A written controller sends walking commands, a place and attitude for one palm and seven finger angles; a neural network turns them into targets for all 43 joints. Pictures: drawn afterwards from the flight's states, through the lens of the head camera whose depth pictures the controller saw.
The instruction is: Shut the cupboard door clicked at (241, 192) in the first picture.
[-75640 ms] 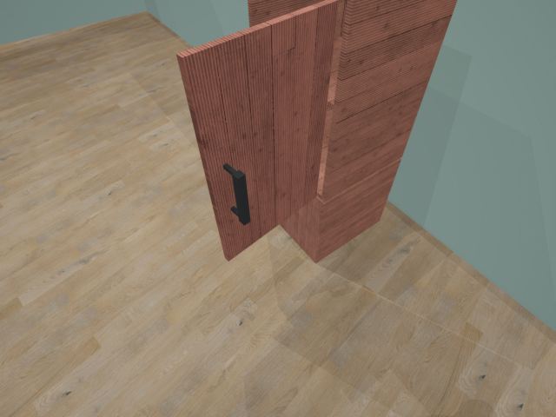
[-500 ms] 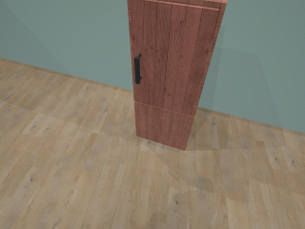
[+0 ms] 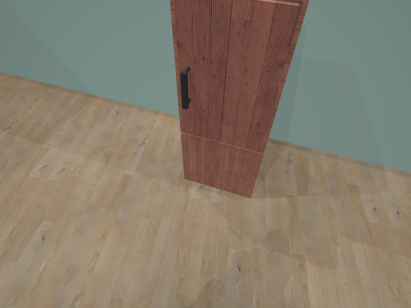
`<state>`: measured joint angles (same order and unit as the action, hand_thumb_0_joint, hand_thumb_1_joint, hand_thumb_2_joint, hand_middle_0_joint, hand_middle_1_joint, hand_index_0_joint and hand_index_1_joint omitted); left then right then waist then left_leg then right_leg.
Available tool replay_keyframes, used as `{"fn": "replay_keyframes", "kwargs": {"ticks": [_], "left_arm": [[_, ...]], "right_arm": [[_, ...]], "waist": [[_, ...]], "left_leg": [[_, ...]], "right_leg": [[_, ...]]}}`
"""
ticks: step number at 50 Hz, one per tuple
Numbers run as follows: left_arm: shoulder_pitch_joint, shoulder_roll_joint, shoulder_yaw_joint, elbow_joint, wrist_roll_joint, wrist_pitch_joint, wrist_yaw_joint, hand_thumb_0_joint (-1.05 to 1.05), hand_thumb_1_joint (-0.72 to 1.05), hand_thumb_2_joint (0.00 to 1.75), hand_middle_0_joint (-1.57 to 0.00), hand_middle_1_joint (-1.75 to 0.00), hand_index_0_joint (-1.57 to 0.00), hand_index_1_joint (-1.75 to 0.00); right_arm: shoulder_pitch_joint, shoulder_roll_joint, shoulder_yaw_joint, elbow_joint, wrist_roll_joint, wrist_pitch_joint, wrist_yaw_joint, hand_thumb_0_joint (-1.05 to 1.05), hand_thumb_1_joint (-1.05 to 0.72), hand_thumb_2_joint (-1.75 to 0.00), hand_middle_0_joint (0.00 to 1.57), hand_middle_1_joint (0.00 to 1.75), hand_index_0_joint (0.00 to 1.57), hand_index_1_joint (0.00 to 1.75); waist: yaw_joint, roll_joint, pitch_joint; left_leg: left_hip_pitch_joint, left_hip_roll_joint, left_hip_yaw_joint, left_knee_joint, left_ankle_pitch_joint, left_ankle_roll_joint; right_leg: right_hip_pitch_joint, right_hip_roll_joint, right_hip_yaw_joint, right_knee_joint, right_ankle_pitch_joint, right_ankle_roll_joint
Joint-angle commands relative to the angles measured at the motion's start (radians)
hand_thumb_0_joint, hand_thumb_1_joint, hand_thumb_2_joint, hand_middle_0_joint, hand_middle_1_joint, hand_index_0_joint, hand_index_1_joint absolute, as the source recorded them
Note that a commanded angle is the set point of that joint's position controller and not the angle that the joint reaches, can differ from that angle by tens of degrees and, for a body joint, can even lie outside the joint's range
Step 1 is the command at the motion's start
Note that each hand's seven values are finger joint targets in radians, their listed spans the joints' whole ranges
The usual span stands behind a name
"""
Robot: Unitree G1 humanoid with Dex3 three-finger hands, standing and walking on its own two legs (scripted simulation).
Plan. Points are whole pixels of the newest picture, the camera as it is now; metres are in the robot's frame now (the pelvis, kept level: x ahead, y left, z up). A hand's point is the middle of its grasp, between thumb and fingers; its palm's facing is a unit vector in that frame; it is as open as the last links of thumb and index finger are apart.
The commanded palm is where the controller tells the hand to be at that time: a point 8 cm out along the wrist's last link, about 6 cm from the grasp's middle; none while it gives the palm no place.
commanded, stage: look to check the result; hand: left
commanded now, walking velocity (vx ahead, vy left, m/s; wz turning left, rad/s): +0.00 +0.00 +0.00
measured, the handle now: (186, 88) +0.87 +0.12 -0.08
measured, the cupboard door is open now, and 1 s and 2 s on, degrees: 0 0 0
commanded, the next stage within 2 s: stand and wait in 0.28 s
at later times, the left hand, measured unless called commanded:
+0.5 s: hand out of the picture +0.00 +0.17 -0.18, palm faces +0.02 -0.98 -0.20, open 7.4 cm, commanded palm none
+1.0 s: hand out of the picture +0.00 +0.16 -0.17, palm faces +0.03 -0.98 -0.21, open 7.4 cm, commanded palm none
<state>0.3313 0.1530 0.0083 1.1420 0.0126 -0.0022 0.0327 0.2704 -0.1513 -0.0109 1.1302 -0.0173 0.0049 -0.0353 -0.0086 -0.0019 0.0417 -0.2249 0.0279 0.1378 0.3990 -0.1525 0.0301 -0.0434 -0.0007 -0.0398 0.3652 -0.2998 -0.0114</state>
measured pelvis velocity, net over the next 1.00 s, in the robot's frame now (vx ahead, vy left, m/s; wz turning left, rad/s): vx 0.02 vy -0.02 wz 0.01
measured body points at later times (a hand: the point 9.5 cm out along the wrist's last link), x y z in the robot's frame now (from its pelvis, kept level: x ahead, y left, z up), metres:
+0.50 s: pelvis +0.01 -0.01 +0.00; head +0.02 -0.01 +0.45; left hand +0.00 +0.22 -0.16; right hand +0.03 -0.24 -0.16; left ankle +0.04 +0.10 -0.74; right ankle -0.06 -0.11 -0.74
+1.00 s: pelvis +0.02 -0.02 +0.00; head +0.03 -0.03 +0.45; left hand +0.00 +0.21 -0.16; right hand +0.03 -0.25 -0.16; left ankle +0.04 +0.10 -0.74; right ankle -0.06 -0.11 -0.74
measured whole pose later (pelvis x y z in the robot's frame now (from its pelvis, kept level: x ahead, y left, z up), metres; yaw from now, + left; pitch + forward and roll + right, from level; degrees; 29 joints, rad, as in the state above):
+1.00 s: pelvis +0.02 -0.02 +0.00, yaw +0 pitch -1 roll +1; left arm 0.29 0.16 0.01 1.14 0.01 0.00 0.03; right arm 0.23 -0.18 0.00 1.14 -0.02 0.01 -0.04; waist -0.01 0.00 0.05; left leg -0.19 0.04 0.12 0.38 -0.17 0.00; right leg 0.01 0.02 -0.05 0.33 -0.31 -0.04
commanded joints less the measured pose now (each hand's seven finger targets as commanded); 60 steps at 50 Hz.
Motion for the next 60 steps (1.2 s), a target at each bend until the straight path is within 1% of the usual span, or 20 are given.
{"fn": "replay_keyframes", "kwargs": {"ticks": [1, 7, 8, 9, 11, 17, 22, 23, 28, 31, 34, 40, 47, 48, 51, 52, 53, 54, 56, 60], "left_arm": [[0.079, 0.102, 0.016, -0.012, 0.001, -0.014, 0.01, 0.0, 0.9, 0.9, -0.2, -0.3, -0.2, -0.3], [0.065, 0.114, 0.017, -0.012, 0.002, -0.015, 0.008, 0.0, 0.9, 0.9, -0.2, -0.3, -0.2, -0.3], [0.068, 0.121, 0.018, -0.013, 0.002, -0.015, 0.008, 0.0, 0.9, 0.9, -0.2, -0.3, -0.2, -0.3], [0.059, 0.119, 0.017, -0.013, 0.002, -0.014, 0.008, 0.0, 0.9, 0.9, -0.2, -0.3, -0.2, -0.3], [0.054, 0.119, 0.016, -0.012, 0.002, -0.013, 0.007, 0.0, 0.9, 0.9, -0.2, -0.3, -0.2, -0.3], [0.044, 0.131, 0.019, -0.014, 0.002, -0.015, 0.006, 0.0, 0.9, 0.9, -0.2, -0.3, -0.2, -0.3], [0.035, 0.132, 0.018, -0.014, 0.002, -0.014, 0.006, 0.0, 0.9, 0.9, -0.2, -0.3, -0.2, -0.3], [0.04, 0.137, 0.02, -0.016, 0.001, -0.016, 0.006, 0.0, 0.9, 0.9, -0.2, -0.3, -0.2, -0.3], [0.036, 0.138, 0.021, -0.017, 0.001, -0.015, 0.006, 0.0, 0.9, 0.9, -0.2, -0.3, -0.2, -0.3], [0.031, 0.133, 0.019, -0.015, 0.001, -0.013, 0.006, 0.0, 0.9, 0.9, -0.2, -0.3, -0.2, -0.3], [0.033, 0.134, 0.019, -0.013, 0.001, -0.013, 0.007, 0.0, 0.9, 0.9, -0.2, -0.3, -0.2, -0.3], [0.037, 0.132, 0.02, -0.011, 0.0, -0.014, 0.009, 0.0, 0.9, 0.9, -0.2, -0.3, -0.2, -0.3], [0.046, 0.128, 0.019, -0.007, 0.0, -0.013, 0.009, 0.0, 0.9, 0.9, -0.2, -0.3, -0.2, -0.3], [0.05, 0.133, 0.022, -0.009, 0.001, -0.015, 0.01, 0.0, 0.9, 0.9, -0.2, -0.3, -0.2, -0.3], [0.046, 0.129, 0.02, -0.008, 0.0, -0.015, 0.011, 0.0, 0.9, 0.9, -0.2, -0.3, -0.2, -0.3], [0.049, 0.127, 0.02, -0.007, 0.0, -0.015, 0.011, 0.0, 0.9, 0.9, -0.2, -0.3, -0.2, -0.3], [0.054, 0.131, 0.022, -0.009, 0.001, -0.016, 0.012, 0.0, 0.9, 0.9, -0.2, -0.3, -0.2, -0.3], [0.052, 0.127, 0.021, -0.008, 0.001, -0.015, 0.012, 0.0, 0.9, 0.9, -0.2, -0.3, -0.2, -0.3], [0.056, 0.127, 0.021, -0.009, 0.0, -0.016, 0.013, 0.0, 0.9, 0.9, -0.2, -0.3, -0.2, -0.3], [0.062, 0.125, 0.021, -0.008, 0.0, -0.015, 0.014, 0.0, 0.9, 0.9, -0.2, -0.3, -0.2, -0.3]], "right_arm": [[0.044, -0.124, -0.017, -0.029, 0.003, -0.007, -0.004, 0.0, -0.9, -0.9, 0.2, 0.3, 0.2, 0.3], [0.024, -0.135, -0.016, -0.031, 0.002, -0.009, -0.004, 0.0, -0.9, -0.9, 0.2, 0.3, 0.2, 0.3], [0.023, -0.14, -0.016, -0.032, 0.005, -0.009, -0.004, 0.0, -0.9, -0.9, 0.2, 0.3, 0.2, 0.3], [0.017, -0.142, -0.015, -0.03, 0.003, -0.008, -0.004, 0.0, -0.9, -0.9, 0.2, 0.3, 0.2, 0.3], [0.014, -0.144, -0.014, -0.031, 0.002, -0.009, -0.004, 0.0, -0.9, -0.9, 0.2, 0.3, 0.2, 0.3], [0.003, -0.15, -0.013, -0.032, 0.003, -0.011, -0.004, 0.0, -0.9, -0.9, 0.2, 0.3, 0.2, 0.3], [0.0, -0.153, -0.012, -0.03, 0.002, -0.011, -0.004, 0.0, -0.9, -0.9, 0.2, 0.3, 0.2, 0.3], [0.0, -0.156, -0.013, -0.033, 0.004, -0.01, -0.004, 0.0, -0.9, -0.9, 0.2, 0.3, 0.2, 0.3], [0.0, -0.157, -0.012, -0.03, 0.004, -0.01, -0.005, 0.0, -0.9, -0.9, 0.2, 0.3, 0.2, 0.3], [0.0, -0.153, -0.01, -0.026, 0.003, -0.009, -0.005, 0.0, -0.9, -0.9, 0.2, 0.3, 0.2, 0.3], [0.002, -0.152, -0.01, -0.026, 0.003, -0.009, -0.005, 0.0, -0.9, -0.9, 0.2, 0.3, 0.2, 0.3], [0.005, -0.149, -0.01, -0.023, 0.002, -0.01, -0.007, 0.0, -0.9, -0.9, 0.2, 0.3, 0.2, 0.3], [0.004, -0.145, -0.008, -0.021, 0.003, -0.008, -0.008, 0.0, -0.9, -0.9, 0.2, 0.3, 0.2, 0.3], [0.006, -0.149, -0.009, -0.023, 0.005, -0.007, -0.008, 0.0, -0.9, -0.9, 0.2, 0.3, 0.2, 0.3], [0.007, -0.146, -0.008, -0.02, 0.003, -0.006, -0.008, 0.0, -0.9, -0.9, 0.2, 0.3, 0.2, 0.3], [0.004, -0.145, -0.008, -0.02, 0.003, -0.006, -0.008, 0.0, -0.9, -0.9, 0.2, 0.3, 0.2, 0.3], [0.005, -0.146, -0.009, -0.021, 0.005, -0.006, -0.009, 0.0, -0.9, -0.9, 0.2, 0.3, 0.2, 0.3], [0.006, -0.141, -0.009, -0.02, 0.004, -0.006, -0.009, 0.0, -0.9, -0.9, 0.2, 0.3, 0.2, 0.3], [0.008, -0.139, -0.007, -0.019, 0.003, -0.006, -0.01, 0.0, -0.9, -0.9, 0.2, 0.3, 0.2, 0.3], [0.007, -0.137, -0.009, -0.02, 0.003, -0.003, -0.011, 0.0, -0.9, -0.9, 0.2, 0.3, 0.2, 0.3]], "waist": [[0.0, -0.01, 0.036], [0.0, 0.005, 0.034], [0.002, -0.011, 0.031], [-0.001, 0.003, 0.036], [0.0, 0.002, 0.046], [0.002, 0.0, 0.025], [0.001, 0.003, 0.034], [0.003, -0.012, 0.027], [0.003, 0.001, 0.015], [0.001, -0.003, 0.042], [0.002, -0.007, 0.033], [0.002, -0.005, 0.012], [0.004, -0.001, 0.032], [0.004, -0.017, 0.02], [0.002, -0.018, 0.032], [0.003, -0.003, 0.03], [0.004, -0.019, 0.02], [0.003, -0.011, 0.026], [0.003, -0.018, 0.019], [0.004, -0.02, 0.037]], "left_leg": [[0.123, 0.098, -0.137, -0.055, 0.088, 0.012], [0.128, 0.098, -0.139, -0.059, 0.103, 0.011], [0.134, 0.1, -0.14, -0.056, 0.115, 0.013], [0.131, 0.099, -0.14, -0.056, 0.11, 0.01], [0.127, 0.098, -0.142, -0.062, 0.105, 0.01], [0.139, 0.1, -0.142, -0.06, 0.13, 0.01], [0.135, 0.099, -0.143, -0.058, 0.141, 0.008], [0.141, 0.101, -0.144, -0.055, 0.145, 0.009], [0.147, 0.1, -0.142, -0.052, 0.157, 0.008], [0.134, 0.1, -0.142, -0.058, 0.145, 0.006], [0.141, 0.1, -0.142, -0.056, 0.148, 0.006], [0.155, 0.1, -0.137, -0.043, 0.184, 0.007], [0.15, 0.099, -0.135, -0.043, 0.173, 0.004], [0.157, 0.101, -0.133, -0.038, 0.182, 0.005], [0.148, 0.099, -0.13, -0.037, 0.173, 0.002], [0.15, 0.098, -0.128, -0.036, 0.175, 0.002], [0.157, 0.1, -0.128, -0.031, 0.185, 0.003], [0.153, 0.099, -0.125, -0.029, 0.187, 0.002], [0.152, 0.098, -0.121, -0.024, 0.195, 0.001], [0.145, 0.096, -0.116, -0.017, 0.186, -0.002]], "right_leg": [[-0.164, -0.1, 0.087, -0.09, 0.155, -0.034], [-0.153, -0.102, 0.091, -0.094, 0.166, -0.033], [-0.153, -0.102, 0.087, -0.095, 0.175, -0.033], [-0.152, -0.102, 0.087, -0.096, 0.17, -0.032], [-0.152, -0.102, 0.088, -0.099, 0.164, -0.031], [-0.132, -0.107, 0.086, -0.102, 0.192, -0.031], [-0.127, -0.108, 0.085, -0.104, 0.203, -0.031], [-0.127, -0.106, 0.085, -0.106, 0.208, -0.031], [-0.115, -0.107, 0.084, -0.107, 0.219, -0.032], [-0.121, -0.106, 0.083, -0.109, 0.208, -0.031], [-0.117, -0.109, 0.081, -0.108, 0.212, -0.031], [-0.101, -0.11, 0.081, -0.099, 0.271, -0.032], [-0.107, -0.11, 0.084, -0.105, 0.272, -0.032], [-0.103, -0.109, 0.08, -0.104, 0.291, -0.032], [-0.1, -0.11, 0.082, -0.104, 0.305, -0.031], [-0.1, -0.111, 0.085, -0.104, 0.31, -0.031], [-0.096, -0.11, 0.083, -0.103, 0.327, -0.031], [-0.094, -0.112, 0.079, -0.101, 0.337, -0.03], [-0.085, -0.112, 0.08, -0.095, 0.372, -0.028], [-0.09, -0.113, 0.08, -0.095, 0.396, -0.024]]}}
